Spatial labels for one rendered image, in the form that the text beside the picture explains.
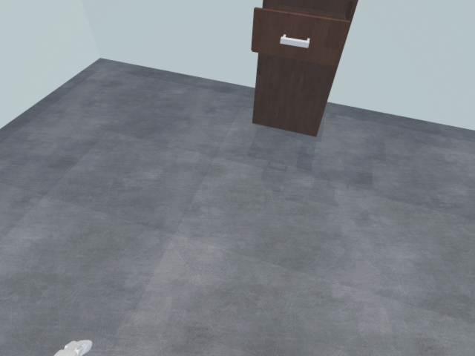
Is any drawer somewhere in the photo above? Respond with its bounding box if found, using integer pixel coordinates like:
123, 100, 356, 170
251, 7, 350, 66

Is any cabinet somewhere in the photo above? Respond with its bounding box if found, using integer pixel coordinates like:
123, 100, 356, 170
252, 0, 358, 137

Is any left robot hand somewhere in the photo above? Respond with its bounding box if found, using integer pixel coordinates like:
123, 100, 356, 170
54, 340, 92, 356

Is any handle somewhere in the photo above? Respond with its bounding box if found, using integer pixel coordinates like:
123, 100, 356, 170
280, 34, 310, 48

